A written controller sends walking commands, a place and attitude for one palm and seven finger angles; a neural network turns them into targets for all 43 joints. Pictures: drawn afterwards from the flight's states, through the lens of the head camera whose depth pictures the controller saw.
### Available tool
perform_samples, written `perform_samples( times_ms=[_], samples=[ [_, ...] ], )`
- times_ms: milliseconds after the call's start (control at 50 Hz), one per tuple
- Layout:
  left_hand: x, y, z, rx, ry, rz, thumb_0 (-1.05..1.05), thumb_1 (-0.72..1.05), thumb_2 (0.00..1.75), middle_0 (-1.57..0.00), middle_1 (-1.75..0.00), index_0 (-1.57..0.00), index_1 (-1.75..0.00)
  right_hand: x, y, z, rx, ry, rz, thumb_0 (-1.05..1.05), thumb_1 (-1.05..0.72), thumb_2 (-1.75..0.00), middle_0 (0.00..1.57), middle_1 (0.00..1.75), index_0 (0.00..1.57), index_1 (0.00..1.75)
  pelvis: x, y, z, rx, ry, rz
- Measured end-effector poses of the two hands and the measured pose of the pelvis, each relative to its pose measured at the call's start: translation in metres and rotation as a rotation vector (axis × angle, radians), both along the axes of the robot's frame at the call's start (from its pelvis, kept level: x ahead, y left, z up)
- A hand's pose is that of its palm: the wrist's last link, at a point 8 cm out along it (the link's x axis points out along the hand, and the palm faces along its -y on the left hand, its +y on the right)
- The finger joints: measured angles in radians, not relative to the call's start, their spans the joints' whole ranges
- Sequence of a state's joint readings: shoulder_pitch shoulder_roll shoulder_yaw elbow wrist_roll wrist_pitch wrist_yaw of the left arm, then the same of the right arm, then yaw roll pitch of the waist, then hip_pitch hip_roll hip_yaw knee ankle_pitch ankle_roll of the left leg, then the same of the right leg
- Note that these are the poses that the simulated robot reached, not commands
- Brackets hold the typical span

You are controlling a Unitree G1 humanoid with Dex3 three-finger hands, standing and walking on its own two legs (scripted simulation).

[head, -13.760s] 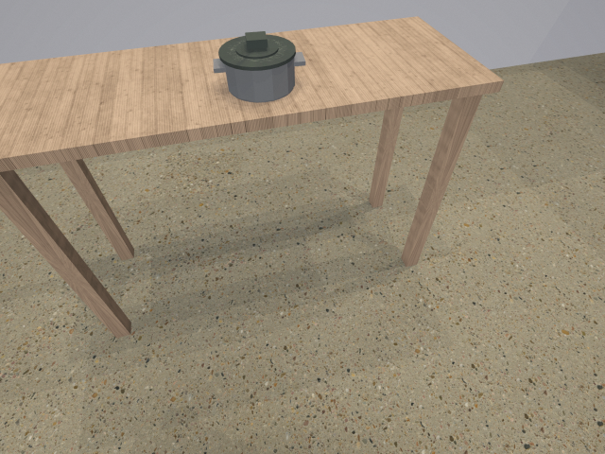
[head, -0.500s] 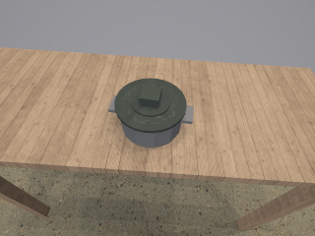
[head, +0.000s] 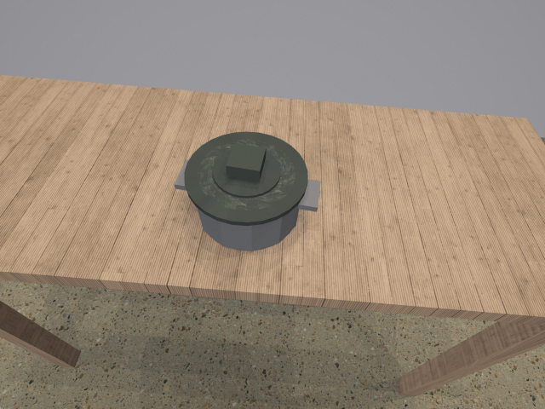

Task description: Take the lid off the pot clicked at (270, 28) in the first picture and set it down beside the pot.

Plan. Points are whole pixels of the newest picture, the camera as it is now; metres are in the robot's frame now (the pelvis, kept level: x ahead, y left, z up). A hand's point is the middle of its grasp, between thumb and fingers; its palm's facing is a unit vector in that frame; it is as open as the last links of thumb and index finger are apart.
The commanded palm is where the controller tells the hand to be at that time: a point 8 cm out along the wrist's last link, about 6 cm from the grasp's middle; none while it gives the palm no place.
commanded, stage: come to a stop and stand still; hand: left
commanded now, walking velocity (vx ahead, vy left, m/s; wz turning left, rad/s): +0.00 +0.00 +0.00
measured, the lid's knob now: (246, 161) +0.41 +0.07 +0.15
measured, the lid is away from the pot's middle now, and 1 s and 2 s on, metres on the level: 0.00 0.00 0.00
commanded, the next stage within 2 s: look again from close up in 0.16 s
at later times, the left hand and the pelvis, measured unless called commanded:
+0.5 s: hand out of the picture -0.03 +0.14 -0.18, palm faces +0.02 -0.99 -0.15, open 7.4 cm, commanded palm none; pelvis -0.01 -0.01 +0.00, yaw +0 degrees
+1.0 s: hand out of the picture -0.04 +0.14 -0.18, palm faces +0.03 -0.99 -0.12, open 7.4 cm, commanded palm none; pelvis -0.01 +0.00 +0.00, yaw +0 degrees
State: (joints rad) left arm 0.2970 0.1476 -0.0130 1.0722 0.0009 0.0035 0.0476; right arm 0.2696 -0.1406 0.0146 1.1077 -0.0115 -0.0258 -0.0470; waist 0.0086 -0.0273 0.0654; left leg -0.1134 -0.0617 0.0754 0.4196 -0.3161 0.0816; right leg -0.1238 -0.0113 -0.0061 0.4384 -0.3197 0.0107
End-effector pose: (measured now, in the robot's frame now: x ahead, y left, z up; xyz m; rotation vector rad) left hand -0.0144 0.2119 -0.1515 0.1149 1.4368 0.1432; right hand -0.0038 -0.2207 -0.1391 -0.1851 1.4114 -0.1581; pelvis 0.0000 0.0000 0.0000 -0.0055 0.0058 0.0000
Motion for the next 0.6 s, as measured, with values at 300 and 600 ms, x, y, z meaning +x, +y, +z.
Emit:
perform_samples(
  times_ms=[300,600],
  samples=[
    [-0.010,-0.013,0.001,-0.010,0.009,-0.005,0.01,0.91,0.90,-0.20,-0.30,-0.19,-0.30,-0.022,0.002,-0.001,0.027,0.040,-0.024,0.01,-0.92,-0.90,0.20,0.30,0.19,0.30,-0.006,-0.009,0.001,0.000,-0.001,-0.004],
    [-0.016,-0.019,0.000,-0.022,0.018,-0.003,0.01,0.91,0.90,-0.20,-0.30,-0.19,-0.30,-0.032,0.006,-0.001,0.037,0.054,-0.040,0.01,-0.92,-0.90,0.20,0.30,0.19,0.30,-0.008,-0.011,0.002,-0.001,0.002,-0.006]
  ],
)
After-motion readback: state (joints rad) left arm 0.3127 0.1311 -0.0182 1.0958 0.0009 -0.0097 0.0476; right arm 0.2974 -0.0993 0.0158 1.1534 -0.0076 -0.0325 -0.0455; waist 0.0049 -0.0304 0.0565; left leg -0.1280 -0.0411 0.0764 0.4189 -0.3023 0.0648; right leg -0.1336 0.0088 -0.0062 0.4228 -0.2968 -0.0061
